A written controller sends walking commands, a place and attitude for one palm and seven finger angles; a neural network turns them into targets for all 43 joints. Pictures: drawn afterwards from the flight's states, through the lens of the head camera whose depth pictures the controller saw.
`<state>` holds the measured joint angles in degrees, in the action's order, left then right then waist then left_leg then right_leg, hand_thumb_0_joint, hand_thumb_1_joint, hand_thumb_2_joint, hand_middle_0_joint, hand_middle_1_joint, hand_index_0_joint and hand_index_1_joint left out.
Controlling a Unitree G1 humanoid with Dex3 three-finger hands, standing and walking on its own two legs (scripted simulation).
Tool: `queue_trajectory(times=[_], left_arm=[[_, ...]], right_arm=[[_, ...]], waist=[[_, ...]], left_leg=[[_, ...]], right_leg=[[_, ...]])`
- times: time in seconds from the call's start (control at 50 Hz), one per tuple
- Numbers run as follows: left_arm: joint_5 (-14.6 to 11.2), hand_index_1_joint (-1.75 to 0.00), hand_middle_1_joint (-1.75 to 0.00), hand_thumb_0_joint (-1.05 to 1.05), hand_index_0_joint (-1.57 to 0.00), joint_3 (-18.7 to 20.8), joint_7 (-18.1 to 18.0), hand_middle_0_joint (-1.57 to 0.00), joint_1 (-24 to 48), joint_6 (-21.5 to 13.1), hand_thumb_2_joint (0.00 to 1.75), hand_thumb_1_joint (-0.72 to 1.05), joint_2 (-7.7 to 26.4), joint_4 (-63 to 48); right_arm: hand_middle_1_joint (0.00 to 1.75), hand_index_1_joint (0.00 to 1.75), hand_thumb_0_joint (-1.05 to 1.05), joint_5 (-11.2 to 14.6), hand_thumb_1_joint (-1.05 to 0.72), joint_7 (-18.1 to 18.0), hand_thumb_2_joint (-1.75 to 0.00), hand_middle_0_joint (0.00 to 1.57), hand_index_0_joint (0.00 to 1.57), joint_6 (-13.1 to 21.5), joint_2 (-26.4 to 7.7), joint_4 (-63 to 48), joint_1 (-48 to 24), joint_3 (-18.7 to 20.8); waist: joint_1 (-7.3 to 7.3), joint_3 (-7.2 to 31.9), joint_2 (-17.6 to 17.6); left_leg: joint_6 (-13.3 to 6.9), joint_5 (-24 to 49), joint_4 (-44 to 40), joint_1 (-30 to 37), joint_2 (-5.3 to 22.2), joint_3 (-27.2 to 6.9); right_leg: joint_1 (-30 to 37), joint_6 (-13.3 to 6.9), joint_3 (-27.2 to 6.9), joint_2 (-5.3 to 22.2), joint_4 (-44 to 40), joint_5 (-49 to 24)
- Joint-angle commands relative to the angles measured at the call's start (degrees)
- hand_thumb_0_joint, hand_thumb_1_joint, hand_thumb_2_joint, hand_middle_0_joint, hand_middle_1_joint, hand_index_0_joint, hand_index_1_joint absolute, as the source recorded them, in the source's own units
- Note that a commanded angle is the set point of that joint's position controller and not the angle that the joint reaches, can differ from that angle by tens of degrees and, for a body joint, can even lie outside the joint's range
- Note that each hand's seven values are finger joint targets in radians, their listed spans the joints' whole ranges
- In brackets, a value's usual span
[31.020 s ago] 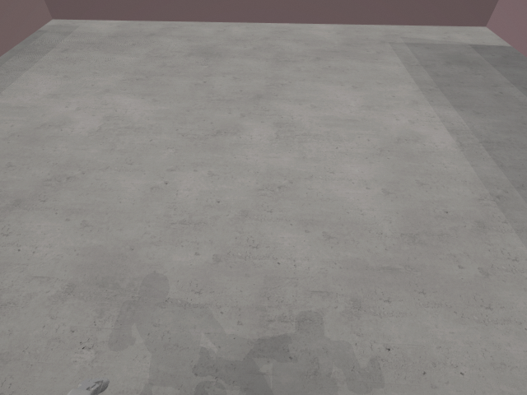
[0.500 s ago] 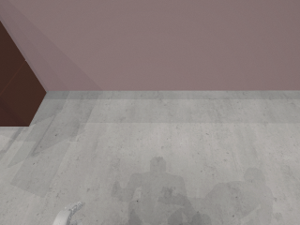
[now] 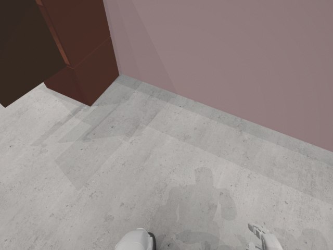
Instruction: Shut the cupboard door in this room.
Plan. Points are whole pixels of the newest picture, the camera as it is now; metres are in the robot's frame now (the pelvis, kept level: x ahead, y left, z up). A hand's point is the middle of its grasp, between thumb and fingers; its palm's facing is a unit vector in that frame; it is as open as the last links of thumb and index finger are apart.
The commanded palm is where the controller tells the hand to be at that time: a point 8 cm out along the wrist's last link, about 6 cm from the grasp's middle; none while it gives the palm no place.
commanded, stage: walk to a spot facing it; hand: left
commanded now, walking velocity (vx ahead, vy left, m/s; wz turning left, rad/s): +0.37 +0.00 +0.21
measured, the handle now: out of the picture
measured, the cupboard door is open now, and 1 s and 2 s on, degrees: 82 82 82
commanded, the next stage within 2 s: turn to face it in 0.94 s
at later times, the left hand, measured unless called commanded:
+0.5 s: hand (126, 159) +0.36 +0.18 -0.13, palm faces +0.00 -0.98 -0.20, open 7.4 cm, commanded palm none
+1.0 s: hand (137, 170) +0.34 +0.14 -0.15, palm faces +0.34 -0.92 -0.18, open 7.3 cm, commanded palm none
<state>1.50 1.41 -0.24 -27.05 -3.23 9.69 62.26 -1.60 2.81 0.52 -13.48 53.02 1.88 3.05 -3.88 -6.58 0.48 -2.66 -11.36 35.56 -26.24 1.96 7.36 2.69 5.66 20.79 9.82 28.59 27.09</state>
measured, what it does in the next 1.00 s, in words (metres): walks ahead, turning left: right foot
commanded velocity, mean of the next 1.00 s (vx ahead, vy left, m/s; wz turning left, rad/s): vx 0.33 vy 0.00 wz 0.28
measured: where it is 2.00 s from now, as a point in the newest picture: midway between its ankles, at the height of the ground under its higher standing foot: (174, 174)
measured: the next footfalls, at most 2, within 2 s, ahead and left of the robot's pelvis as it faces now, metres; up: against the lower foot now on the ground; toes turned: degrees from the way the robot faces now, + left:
right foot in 0.54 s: +0.40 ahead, -0.13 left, +0.00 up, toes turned -5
left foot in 1.08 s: +0.56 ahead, +0.15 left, +0.00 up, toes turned +25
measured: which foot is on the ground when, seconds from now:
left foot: down 0.00-0.54, up 0.56-1.00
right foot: down 0.00-0.02, up 0.04-0.52, down 0.54-1.00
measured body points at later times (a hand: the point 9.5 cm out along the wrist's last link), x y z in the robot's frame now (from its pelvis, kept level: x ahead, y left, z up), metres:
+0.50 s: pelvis +0.23 -0.01 +0.01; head +0.25 -0.02 +0.46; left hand +0.36 +0.23 -0.12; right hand +0.17 -0.25 -0.14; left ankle +0.09 +0.09 -0.72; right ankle +0.36 -0.13 -0.70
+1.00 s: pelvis +0.44 -0.01 +0.02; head +0.47 +0.00 +0.46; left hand +0.32 +0.19 -0.14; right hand +0.59 -0.22 -0.13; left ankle +0.52 +0.14 -0.69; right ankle +0.37 -0.13 -0.72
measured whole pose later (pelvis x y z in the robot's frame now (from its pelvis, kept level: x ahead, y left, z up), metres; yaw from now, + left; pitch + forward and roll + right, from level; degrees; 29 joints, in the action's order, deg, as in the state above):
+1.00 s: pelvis +0.44 -0.01 +0.02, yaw +16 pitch +0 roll -1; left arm 1.4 2.1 -0.7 -22.1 -4.1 8.6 62.4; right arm -1.2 2.4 -0.5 -11.4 57.5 6.9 3.7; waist -2.1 -4.8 -0.6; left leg 0.1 -9.6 42.7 -31.5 6.0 6.1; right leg 0.6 1.0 20.0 4.0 21.5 20.6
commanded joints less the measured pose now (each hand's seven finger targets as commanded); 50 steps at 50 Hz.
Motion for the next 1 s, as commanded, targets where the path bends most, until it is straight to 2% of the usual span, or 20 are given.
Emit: queue_trajectory(times=[0.0,0.02,0.06,0.1,0.14,0.18,0.26,0.4,0.44,0.48,0.5,0.52,0.54,0.56,0.6,0.64,0.68,0.8,0.92,0.98], left_arm=[[-1.3,-0.30,-0.30,0.00,-0.20,1.6,0.9,-0.20,4.4,-1.4,0.90,0.90,7.5,-8.0],[-1.3,-0.30,-0.30,0.00,-0.20,2.1,0.3,-0.20,7.2,-1.2,0.90,0.90,8.9,-8.2],[-0.9,-0.30,-0.30,0.00,-0.20,1.9,0.4,-0.20,11.2,-0.9,0.90,0.90,7.0,-6.8],[-0.1,-0.30,-0.30,0.00,-0.20,1.7,0.6,-0.20,8.0,0.3,0.90,0.90,4.8,-4.7],[0.1,-0.30,-0.30,0.00,-0.20,1.6,0.7,-0.20,6.4,1.5,0.90,0.90,3.7,-4.3],[0.1,-0.30,-0.30,0.00,-0.20,1.7,0.9,-0.20,6.7,2.1,0.90,0.90,4.0,-4.5],[0.0,-0.30,-0.30,0.00,-0.20,2.1,1.5,-0.20,15.4,2.5,0.90,0.90,5.0,-8.0],[-0.4,-0.30,-0.30,0.00,-0.20,1.6,2.1,-0.20,26.2,1.4,0.90,0.90,4.3,-12.6],[-0.5,-0.30,-0.30,0.00,-0.20,1.8,2.0,-0.20,24.8,1.0,0.90,0.90,4.7,-12.4],[-0.4,-0.30,-0.30,0.00,-0.20,2.5,1.8,-0.20,14.4,0.2,0.90,0.90,6.4,-9.5],[0.1,-0.30,-0.30,0.00,-0.20,3.2,1.5,-0.20,5.4,-0.7,0.90,0.90,9.1,-6.6],[0.8,-0.30,-0.30,0.00,-0.20,5.0,0.6,-0.20,-3.1,-1.3,0.90,0.90,15.3,-4.1],[-0.6,-0.30,-0.30,0.00,-0.20,5.2,0.4,-0.20,-5.0,-1.1,0.90,0.90,18.4,-2.9],[-0.9,-0.30,-0.30,0.00,-0.20,4.9,0.1,-0.20,0.5,-0.9,0.90,0.90,15.6,-4.0],[-0.8,-0.30,-0.30,0.00,-0.20,3.5,0.0,-0.20,8.7,-1.0,0.90,0.90,10.6,-5.8],[-0.6,-0.30,-0.30,0.00,-0.20,2.3,-0.1,-0.20,11.8,-1.5,0.90,0.90,6.8,-5.8],[-0.3,-0.30,-0.30,0.00,-0.20,2.0,-0.1,-0.20,11.1,-1.9,0.90,0.90,5.5,-5.0],[-0.2,-0.30,-0.30,0.00,-0.20,2.1,-0.4,-0.20,7.7,-2.7,0.90,0.90,5.7,-3.6],[-0.1,-0.30,-0.30,0.00,-0.20,2.4,-0.8,-0.20,2.2,-2.0,0.90,0.90,8.0,-1.9],[-0.1,-0.30,-0.30,0.00,-0.20,3.2,-0.8,-0.20,2.8,-1.6,0.90,0.90,10.4,-2.3]], right_arm=[[0.30,0.30,0.00,0.5,-0.90,-2.5,-0.90,0.20,0.20,2.2,-18.0,3.8,27.8,4.5],[0.30,0.30,0.00,1.3,-0.90,-2.7,-0.90,0.20,0.20,1.8,-16.7,3.9,24.9,4.2],[0.30,0.30,0.00,1.0,-0.90,-3.5,-0.90,0.20,0.20,3.1,-10.6,2.3,17.2,2.8],[0.30,0.30,0.00,0.7,-0.90,-3.5,-0.90,0.20,0.20,3.9,-6.3,2.4,13.9,1.3],[0.30,0.30,0.00,0.9,-0.90,-3.4,-0.90,0.20,0.20,4.3,-4.5,3.0,13.7,0.9],[0.30,0.30,0.00,1.1,-0.90,-3.2,-0.90,0.20,0.20,4.4,-3.9,3.7,13.9,0.8],[0.30,0.30,0.00,1.0,-0.90,-3.4,-0.90,0.20,0.20,4.7,-3.5,4.5,16.7,1.3],[0.30,0.30,0.00,0.3,-0.90,-4.0,-0.90,0.20,0.20,4.6,-4.9,6.9,22.2,1.4],[0.30,0.30,0.00,0.1,-0.90,-4.1,-0.90,0.20,0.20,4.4,-5.8,7.6,22.0,1.5],[0.30,0.30,0.00,0.3,-0.90,-4.0,-0.90,0.20,0.20,4.2,-6.7,7.9,21.3,1.5],[0.30,0.30,0.00,0.7,-0.90,-3.7,-0.90,0.20,0.20,4.2,-5.7,7.9,21.3,1.4],[0.30,0.30,0.00,1.5,-0.90,-3.1,-0.90,0.20,0.20,4.4,-2.3,6.9,23.5,0.9],[0.30,0.30,0.00,1.7,-0.90,-3.2,-0.90,0.20,0.20,4.1,-2.0,5.6,22.9,0.6],[0.30,0.30,0.00,1.8,-0.90,-3.3,-0.90,0.20,0.20,3.7,-3.2,6.1,21.3,1.0],[0.30,0.30,0.00,1.1,-0.90,-2.6,-0.90,0.20,0.20,2.9,-0.5,6.1,15.8,1.0],[0.30,0.30,0.00,0.5,-0.90,-2.2,-0.90,0.20,0.20,1.4,1.8,7.2,18.4,0.8],[0.30,0.30,0.00,0.3,-0.90,-1.9,-0.90,0.20,0.20,0.3,2.6,8.2,20.9,1.0],[0.30,0.30,0.00,0.4,-0.90,-0.8,-0.90,0.20,0.20,-0.2,2.3,4.1,11.7,1.1],[0.30,0.30,0.00,0.4,-0.90,0.3,-0.90,0.20,0.20,0.7,2.3,-0.3,0.3,-0.1],[0.30,0.30,0.00,0.1,-0.90,-0.1,-0.90,0.20,0.20,1.3,0.1,-0.7,3.3,0.2]], waist=[[13.85,25.8,-16.8],[12.14,22.5,-8.9],[8.54,12.3,-2.2],[5.05,7.3,-2.5],[3.32,6.0,-5.3],[2.33,4.3,-7.1],[3.54,-0.4,-5.9],[6.55,-0.8,-5.7],[5.68,0.3,-6.5],[0.55,5.1,-3.5],[-3.05,10.4,0.4],[-5.29,18.6,14.4],[-3.79,20.7,16.0],[-2.45,16.3,10.1],[0.25,5.8,2.5],[3.66,3.3,4.8],[5.16,3.2,7.3],[4.62,-0.3,6.1],[1.03,-0.8,5.7],[2.92,3.9,5.7]], left_leg=[[-12.0,22.0,-12.0,49.9,22.3,-36.6],[-12.8,21.1,-13.8,45.5,23.3,-32.8],[-10.0,24.6,-14.4,31.6,18.5,-24.4],[-6.8,23.0,-17.7,21.5,14.0,-16.1],[-6.2,19.8,-20.7,16.9,11.4,-12.6],[-6.4,15.3,-23.7,16.1,10.4,-11.4],[-7.5,10.7,-27.0,17.1,11.6,-12.7],[-7.0,21.2,-22.8,25.6,12.6,-11.5],[-6.3,26.7,-19.7,25.7,13.0,-11.1],[-4.2,35.5,-7.3,24.0,10.6,-9.0],[-2.1,31.7,5.1,16.9,7.5,-7.5],[0.6,6.5,24.5,2.3,-0.5,-3.1],[1.1,-20.1,37.7,-5.1,-4.2,-7.2],[0.3,-16.4,42.2,-5.6,-0.1,-11.0],[0.7,-7.9,41.5,-8.3,3.9,-10.7],[1.6,-3.0,38.2,-4.8,4.7,-10.0],[2.7,-0.2,35.5,-4.3,4.7,-8.7],[4.5,4.2,23.7,-10.8,6.6,-5.9],[2.8,2.0,6.6,-9.9,4.6,-1.0],[0.8,-2.7,1.8,-2.0,1.7,1.1]], right_leg=[[-38.5,-2.5,-12.0,-5.1,47.9,6.4],[-40.1,-3.9,-16.8,-2.5,51.0,4.3],[-41.1,-3.2,-18.7,0.4,50.2,-3.1],[-35.5,-2.8,-18.8,1.2,44.4,-6.6],[-33.0,-2.3,-18.1,0.5,41.0,-9.7],[-34.9,-1.8,-17.7,0.4,38.8,-13.8],[-40.7,-1.1,-18.5,1.2,31.3,-19.6],[-37.3,-3.5,-16.0,-2.1,11.2,-18.5],[-31.4,-4.8,-14.8,-3.8,8.1,-15.8],[-17.4,-6.1,-13.2,-6.6,2.3,-17.4],[-2.8,-7.4,-15.6,-5.0,0.5,-19.7],[12.3,-12.1,-35.5,11.2,-2.7,-22.9],[12.9,-16.3,-49.2,19.3,-9.3,-28.0],[7.0,-16.6,-45.6,18.3,-11.2,-20.0],[-7.3,-13.3,-36.3,13.8,-14.1,-11.6],[-15.7,-10.3,-26.2,10.0,-16.4,-12.8],[-17.8,-8.9,-19.6,7.8,-17.6,-14.0],[-13.5,-10.3,-13.2,8.4,-19.8,-20.6],[-2.6,-10.2,-8.5,10.0,-14.6,-37.2],[1.7,-9.7,-6.5,12.0,-4.0,-53.6]])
